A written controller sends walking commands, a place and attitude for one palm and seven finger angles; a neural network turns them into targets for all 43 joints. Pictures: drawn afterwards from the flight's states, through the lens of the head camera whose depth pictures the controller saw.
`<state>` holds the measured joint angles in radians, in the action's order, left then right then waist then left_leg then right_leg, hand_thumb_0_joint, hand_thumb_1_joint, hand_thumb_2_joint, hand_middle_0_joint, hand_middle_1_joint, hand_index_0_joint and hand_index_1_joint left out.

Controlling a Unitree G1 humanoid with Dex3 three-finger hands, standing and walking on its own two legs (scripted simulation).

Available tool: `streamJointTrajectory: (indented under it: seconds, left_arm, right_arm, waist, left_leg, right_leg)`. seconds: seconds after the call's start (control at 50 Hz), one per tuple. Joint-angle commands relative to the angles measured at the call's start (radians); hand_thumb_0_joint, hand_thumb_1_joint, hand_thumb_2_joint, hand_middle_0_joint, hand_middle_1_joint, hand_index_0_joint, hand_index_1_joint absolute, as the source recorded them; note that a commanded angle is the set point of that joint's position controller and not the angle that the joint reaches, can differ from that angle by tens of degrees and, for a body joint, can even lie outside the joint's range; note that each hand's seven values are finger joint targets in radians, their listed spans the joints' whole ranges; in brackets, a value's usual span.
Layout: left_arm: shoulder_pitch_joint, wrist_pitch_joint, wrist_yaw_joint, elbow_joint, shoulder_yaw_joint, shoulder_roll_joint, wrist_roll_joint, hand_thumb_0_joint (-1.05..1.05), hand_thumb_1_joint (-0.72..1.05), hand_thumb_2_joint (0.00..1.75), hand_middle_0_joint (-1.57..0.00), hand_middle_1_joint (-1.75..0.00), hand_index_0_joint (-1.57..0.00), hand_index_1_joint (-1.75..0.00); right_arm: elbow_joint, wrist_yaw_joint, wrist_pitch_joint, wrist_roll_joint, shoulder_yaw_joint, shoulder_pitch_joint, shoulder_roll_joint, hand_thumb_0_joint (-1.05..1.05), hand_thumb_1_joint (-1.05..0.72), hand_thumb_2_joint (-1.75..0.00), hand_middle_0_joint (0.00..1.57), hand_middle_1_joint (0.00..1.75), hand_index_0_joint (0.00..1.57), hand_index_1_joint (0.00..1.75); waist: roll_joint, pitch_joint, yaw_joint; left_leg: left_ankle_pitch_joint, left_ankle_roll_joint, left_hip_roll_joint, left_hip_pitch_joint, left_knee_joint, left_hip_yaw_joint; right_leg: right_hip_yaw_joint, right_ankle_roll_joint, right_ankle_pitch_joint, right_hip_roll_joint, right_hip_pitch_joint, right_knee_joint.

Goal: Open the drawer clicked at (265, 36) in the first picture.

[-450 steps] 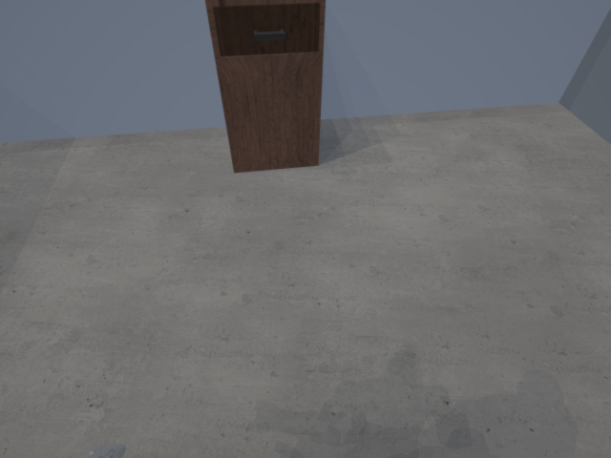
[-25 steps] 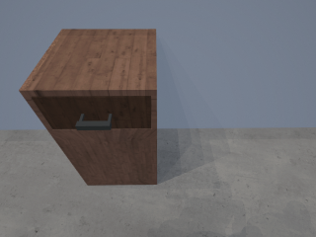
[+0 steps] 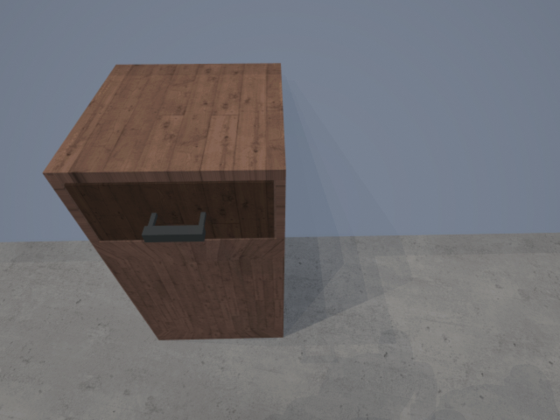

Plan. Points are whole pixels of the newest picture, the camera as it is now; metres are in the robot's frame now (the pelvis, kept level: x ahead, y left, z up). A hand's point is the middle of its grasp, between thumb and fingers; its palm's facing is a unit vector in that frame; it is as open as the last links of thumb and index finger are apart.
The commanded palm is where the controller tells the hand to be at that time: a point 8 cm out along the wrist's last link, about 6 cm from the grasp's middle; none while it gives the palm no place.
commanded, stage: come to a stop and stand still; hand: left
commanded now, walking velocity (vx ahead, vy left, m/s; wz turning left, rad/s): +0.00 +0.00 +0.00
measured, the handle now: (176, 225) +0.49 +0.25 -0.07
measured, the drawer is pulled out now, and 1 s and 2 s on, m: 0.00 0.00 0.00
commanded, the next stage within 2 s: look again from close up in 0.04 s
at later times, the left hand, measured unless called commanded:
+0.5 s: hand out of the picture -0.01 +0.14 -0.17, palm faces +0.03 -0.98 -0.17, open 7.4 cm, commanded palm none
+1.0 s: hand out of the picture -0.03 +0.14 -0.18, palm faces +0.02 -0.98 -0.18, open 7.4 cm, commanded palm none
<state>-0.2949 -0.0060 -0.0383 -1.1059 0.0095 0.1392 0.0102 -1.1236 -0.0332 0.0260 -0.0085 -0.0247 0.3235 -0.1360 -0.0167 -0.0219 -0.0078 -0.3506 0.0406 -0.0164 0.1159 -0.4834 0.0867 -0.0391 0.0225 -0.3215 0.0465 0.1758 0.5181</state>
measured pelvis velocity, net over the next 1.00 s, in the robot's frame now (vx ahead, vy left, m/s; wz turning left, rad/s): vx -0.02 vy -0.02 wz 0.01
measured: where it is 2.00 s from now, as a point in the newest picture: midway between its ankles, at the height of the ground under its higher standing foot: outside the picture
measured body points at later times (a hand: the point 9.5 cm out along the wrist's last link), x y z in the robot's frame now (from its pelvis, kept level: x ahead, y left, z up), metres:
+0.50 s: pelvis +0.00 -0.02 +0.00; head +0.01 -0.02 +0.45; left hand -0.01 +0.19 -0.16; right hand -0.01 -0.23 -0.16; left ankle -0.05 +0.09 -0.73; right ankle -0.03 -0.13 -0.73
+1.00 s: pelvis -0.02 -0.02 +0.00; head -0.02 -0.01 +0.45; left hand -0.03 +0.20 -0.16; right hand -0.01 -0.25 -0.16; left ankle -0.05 +0.09 -0.73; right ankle -0.03 -0.13 -0.73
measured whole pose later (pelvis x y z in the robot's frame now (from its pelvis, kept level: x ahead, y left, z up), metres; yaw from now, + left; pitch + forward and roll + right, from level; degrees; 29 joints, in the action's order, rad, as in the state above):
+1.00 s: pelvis -0.02 -0.02 +0.00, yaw +1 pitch -2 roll -1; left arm -0.30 -0.02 -0.05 -1.11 0.02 0.14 0.01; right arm -1.07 -0.03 0.01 -0.01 0.00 0.29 -0.16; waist 0.00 -0.03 -0.02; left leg -0.34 0.01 0.02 0.17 -0.54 0.06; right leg -0.06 -0.01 -0.29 0.01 0.20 0.52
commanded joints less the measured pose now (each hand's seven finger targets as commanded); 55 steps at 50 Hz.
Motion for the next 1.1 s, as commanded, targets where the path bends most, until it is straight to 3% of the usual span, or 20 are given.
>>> streamJointTrajectory:
  seconds: [0.0, 0.26, 0.5, 0.74, 0.76, 0.78, 0.8, 0.82, 0.84, 0.88, 0.9, 0.94, 0.98, 1.08]
  left_arm:
    - [-0.067, -0.011, -0.006, 0.021, -0.017, 0.083, -0.002, 0.0, 0.9, 0.9, -0.2, -0.3, -0.2, -0.3]
    - [-0.084, -0.018, -0.005, 0.005, -0.017, 0.08, 0.0, 0.0, 0.9, 0.9, -0.2, -0.3, -0.2, -0.3]
    - [-0.092, -0.018, -0.006, -0.001, -0.014, 0.068, 0.001, 0.0, 0.9, 0.9, -0.2, -0.3, -0.2, -0.3]
    - [-0.104, -0.023, -0.005, -0.001, -0.016, 0.068, 0.0, 0.0, 0.9, 0.9, -0.2, -0.3, -0.2, -0.3]
    - [-0.155, -0.048, -0.044, -0.034, -0.025, 0.123, 0.012, 0.0, 0.9, 0.9, -0.2, -0.3, -0.2, -0.3]
    - [-0.145, -0.061, -0.032, -0.012, -0.021, 0.152, 0.007, 0.0, 0.9, 0.9, -0.2, -0.3, -0.2, -0.3]
    - [-0.125, -0.063, -0.029, 0.014, -0.021, 0.129, 0.004, 0.0, 0.9, 0.9, -0.2, -0.3, -0.2, -0.3]
    - [-0.097, -0.059, -0.024, 0.028, -0.016, 0.118, 0.0, 0.0, 0.9, 0.9, -0.2, -0.3, -0.2, -0.3]
    - [-0.092, -0.054, -0.022, 0.032, -0.015, 0.115, -0.003, 0.0, 0.9, 0.9, -0.2, -0.3, -0.2, -0.3]
    - [-0.068, -0.043, -0.018, 0.034, -0.01, 0.095, -0.005, 0.0, 0.9, 0.9, -0.2, -0.3, -0.2, -0.3]
    - [-0.067, -0.036, -0.015, 0.034, -0.008, 0.094, -0.003, 0.0, 0.9, 0.9, -0.2, -0.3, -0.2, -0.3]
    - [-0.062, -0.025, -0.01, 0.034, -0.006, 0.094, 0.0, 0.0, 0.9, 0.9, -0.2, -0.3, -0.2, -0.3]
    - [-0.057, -0.019, -0.007, 0.036, -0.004, 0.094, 0.002, 0.0, 0.9, 0.9, -0.2, -0.3, -0.2, -0.3]
    - [-0.064, -0.01, -0.001, 0.053, -0.004, 0.096, 0.004, 0.0, 0.9, 0.9, -0.2, -0.3, -0.2, -0.3]
  right_arm:
    - [0.009, -0.007, 0.011, -0.004, 0.017, 0.077, -0.101, 0.0, -0.9, -0.9, 0.2, 0.3, 0.2, 0.3]
    - [-0.008, -0.01, 0.007, -0.003, 0.017, 0.069, -0.085, 0.0, -0.9, -0.9, 0.2, 0.3, 0.2, 0.3]
    - [-0.016, -0.01, 0.003, -0.002, 0.016, 0.067, -0.075, 0.0, -0.9, -0.9, 0.2, 0.3, 0.2, 0.3]
    - [-0.023, -0.01, 0.003, -0.002, 0.016, 0.067, -0.066, 0.0, -0.9, -0.9, 0.2, 0.3, 0.2, 0.3]
    - [0.061, 0.004, 0.01, 0.01, 0.033, -0.056, -0.118, 0.0, -0.9, -0.9, 0.2, 0.3, 0.2, 0.3]
    - [0.108, 0.013, -0.004, 0.011, 0.025, -0.051, -0.088, 0.0, -0.9, -0.9, 0.2, 0.3, 0.2, 0.3]
    - [0.098, 0.011, -0.003, 0.001, 0.028, 0.045, -0.049, 0.0, -0.9, -0.9, 0.2, 0.3, 0.2, 0.3]
    - [0.091, 0.007, -0.001, 0.0, 0.03, 0.065, -0.053, 0.0, -0.9, -0.9, 0.2, 0.3, 0.2, 0.3]
    - [0.077, 0.004, 0.001, 0.001, 0.031, 0.072, -0.06, 0.0, -0.9, -0.9, 0.2, 0.3, 0.2, 0.3]
    - [0.068, -0.001, -0.003, -0.003, 0.031, 0.075, -0.072, 0.0, -0.9, -0.9, 0.2, 0.3, 0.2, 0.3]
    - [0.068, 0.0, -0.005, -0.004, 0.029, 0.054, -0.079, 0.0, -0.9, -0.9, 0.2, 0.3, 0.2, 0.3]
    - [0.076, 0.002, -0.009, -0.003, 0.026, 0.037, -0.089, 0.0, -0.9, -0.9, 0.2, 0.3, 0.2, 0.3]
    - [0.076, 0.006, -0.01, -0.004, 0.026, 0.04, -0.098, 0.0, -0.9, -0.9, 0.2, 0.3, 0.2, 0.3]
    - [0.085, 0.01, -0.009, -0.007, 0.027, 0.03, -0.115, 0.0, -0.9, -0.9, 0.2, 0.3, 0.2, 0.3]
  waist:
    - [-0.001, -0.046, 0.01]
    - [0.019, -0.05, 0.006]
    - [0.014, -0.079, 0.007]
    - [0.019, -0.062, 0.009]
    - [0.122, -0.108, 0.05]
    - [0.135, -0.074, 0.001]
    - [0.157, 0.082, -0.028]
    - [0.119, 0.157, -0.031]
    - [0.076, 0.154, -0.025]
    - [0.022, 0.07, -0.021]
    - [-0.017, 0.02, -0.009]
    - [0.008, -0.059, -0.006]
    - [0.005, -0.083, -0.004]
    - [-0.023, -0.113, 0.005]
  left_leg:
    - [0.4, 0.015, 0.127, 0.049, 0.107, -0.113]
    - [0.362, 0.006, 0.122, 0.028, 0.104, -0.097]
    - [0.314, 0.001, 0.124, 0.04, 0.118, -0.095]
    - [0.3, -0.007, 0.124, 0.035, 0.117, -0.086]
    - [0.338, -0.044, 0.127, 0.171, -0.113, -0.047]
    - [0.141, -0.039, 0.09, 0.172, -0.102, -0.038]
    - [0.049, -0.022, 0.072, 0.146, -0.079, -0.043]
    - [0.094, -0.017, 0.064, 0.112, -0.043, -0.043]
    - [0.154, -0.018, 0.077, 0.086, -0.012, -0.054]
    - [0.305, -0.013, 0.113, 0.074, -0.001, -0.08]
    - [0.318, -0.016, 0.113, 0.09, 0.005, -0.083]
    - [0.249, -0.013, 0.119, 0.125, 0.044, -0.098]
    - [0.193, -0.006, 0.123, 0.143, 0.076, -0.115]
    - [0.023, 0.003, 0.123, 0.196, 0.151, -0.144]
  right_leg:
    - [0.041, -0.055, 0.266, 0.044, -0.013, -0.046]
    - [0.057, -0.063, 0.345, 0.06, -0.015, -0.079]
    - [0.064, -0.064, 0.309, 0.052, 0.0, -0.102]
    - [0.07, -0.069, 0.342, 0.057, -0.013, -0.116]
    - [0.126, -0.032, 0.818, 0.121, 0.01, -0.11]
    - [0.13, -0.061, 1.004, 0.167, -0.048, -0.1]
    - [0.137, -0.083, 1.014, 0.183, -0.133, -0.045]
    - [0.111, -0.089, 0.995, 0.165, -0.18, -0.01]
    - [0.1, -0.086, 0.866, 0.14, -0.154, -0.003]
    - [0.08, -0.079, 0.611, 0.089, -0.064, -0.023]
    - [0.078, -0.076, 0.508, 0.081, -0.032, -0.044]
    - [0.077, -0.072, 0.314, 0.065, 0.019, -0.079]
    - [0.077, -0.067, 0.186, 0.05, 0.035, -0.1]
    - [0.07, -0.06, 0.063, 0.041, 0.043, -0.119]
